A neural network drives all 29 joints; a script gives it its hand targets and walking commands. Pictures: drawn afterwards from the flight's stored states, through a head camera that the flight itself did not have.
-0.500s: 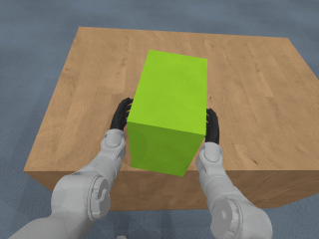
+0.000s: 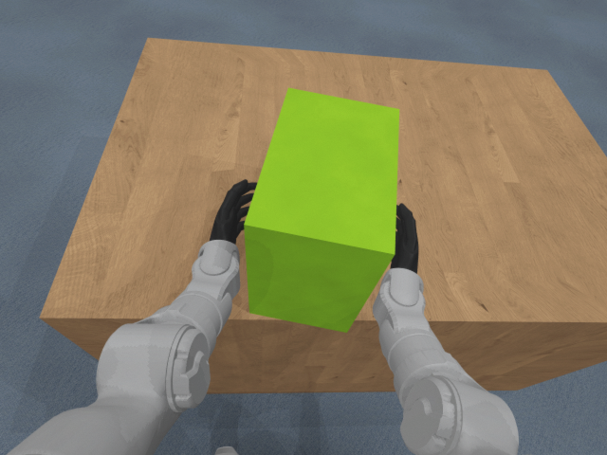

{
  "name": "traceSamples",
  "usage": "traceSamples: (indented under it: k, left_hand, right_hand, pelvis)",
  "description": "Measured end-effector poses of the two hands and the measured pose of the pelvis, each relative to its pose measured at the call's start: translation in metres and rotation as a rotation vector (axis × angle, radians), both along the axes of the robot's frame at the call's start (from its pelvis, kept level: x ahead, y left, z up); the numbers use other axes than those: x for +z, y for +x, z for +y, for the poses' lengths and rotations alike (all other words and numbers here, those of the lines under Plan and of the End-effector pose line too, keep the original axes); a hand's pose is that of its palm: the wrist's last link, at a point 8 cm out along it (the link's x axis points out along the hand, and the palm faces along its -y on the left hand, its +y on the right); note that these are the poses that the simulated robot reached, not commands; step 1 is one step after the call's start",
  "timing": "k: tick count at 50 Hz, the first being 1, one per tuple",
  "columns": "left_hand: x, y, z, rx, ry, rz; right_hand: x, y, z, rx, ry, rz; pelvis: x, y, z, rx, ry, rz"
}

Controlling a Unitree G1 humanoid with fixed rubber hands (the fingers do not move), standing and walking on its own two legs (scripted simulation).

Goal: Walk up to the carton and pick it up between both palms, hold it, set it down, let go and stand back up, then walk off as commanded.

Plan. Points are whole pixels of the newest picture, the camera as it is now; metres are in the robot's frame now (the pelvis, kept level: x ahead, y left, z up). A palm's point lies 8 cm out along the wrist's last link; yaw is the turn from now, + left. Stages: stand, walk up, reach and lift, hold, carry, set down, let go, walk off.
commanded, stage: reach and lift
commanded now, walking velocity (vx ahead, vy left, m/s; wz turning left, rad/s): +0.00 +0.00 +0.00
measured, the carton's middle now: (319, 217) +0.45 -0.04 +0.01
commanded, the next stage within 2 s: none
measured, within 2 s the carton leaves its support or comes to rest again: leaves its support in 0.60 s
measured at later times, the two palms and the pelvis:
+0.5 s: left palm (226, 236) +0.41 +0.10 +0.02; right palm (401, 265) +0.36 -0.15 +0.02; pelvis -0.01 +0.01 -0.01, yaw +0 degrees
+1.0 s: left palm (215, 197) +0.41 +0.11 +0.11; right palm (417, 226) +0.37 -0.14 +0.10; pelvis -0.01 +0.00 +0.00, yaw +0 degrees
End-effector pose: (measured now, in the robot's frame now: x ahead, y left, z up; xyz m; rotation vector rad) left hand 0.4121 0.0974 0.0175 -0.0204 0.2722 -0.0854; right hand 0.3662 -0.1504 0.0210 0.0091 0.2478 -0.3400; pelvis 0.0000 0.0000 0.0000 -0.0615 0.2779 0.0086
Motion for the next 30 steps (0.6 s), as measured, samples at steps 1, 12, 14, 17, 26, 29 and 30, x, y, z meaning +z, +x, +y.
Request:
traceSamples:
  k: [1,12,14,17,26,29,30]
  left_hand:
    - [-0.0002,0.0001,0.0,0.001,-0.003,0.001]
    - [0.0009,0.0001,0.0001,-0.009,0.015,-0.012]
    - [0.0015,-0.0003,-0.0001,-0.012,0.019,-0.017]
    - [0.0022,-0.0011,-0.0003,-0.015,0.021,-0.019]
    - [0.004,-0.0042,0.0013,-0.012,0.041,-0.006]
    - [0.0079,-0.0038,0.0014,-0.01,0.051,-0.011]
    - [0.0097,-0.0038,0.0013,-0.009,0.052,-0.015]
  right_hand:
    - [0.0,0.0,0.0001,-0.001,0.0,0.001]
    - [0.0,-0.0016,0.0004,-0.005,0.007,-0.007]
    - [0.0,-0.0027,0.0004,-0.009,0.01,-0.012]
    - [-0.0001,-0.0046,0.0002,-0.011,0.011,-0.014]
    - [0.0011,-0.0063,0.0017,-0.004,0.018,0.006]
    - [0.0039,-0.0053,0.0016,0.004,0.014,0.006]
    - [0.0054,-0.005,0.0015,0.004,0.018,0.001]
  pelvis:
    - [0.0,0.0,0.0004,-0.001,0.001,0.001]
    - [-0.0022,0.0004,0.0053,-0.005,-0.012,0.014]
    - [-0.0032,0.0002,0.0058,-0.002,-0.016,0.021]
    - [-0.0043,-0.001,0.0063,0.0,-0.019,0.023]
    - [-0.0065,-0.0058,0.0065,0.002,-0.026,0.035]
    - [-0.0076,-0.0071,0.0064,0.007,-0.03,0.043]
    - [-0.0081,-0.0074,0.0064,0.007,-0.032,0.045]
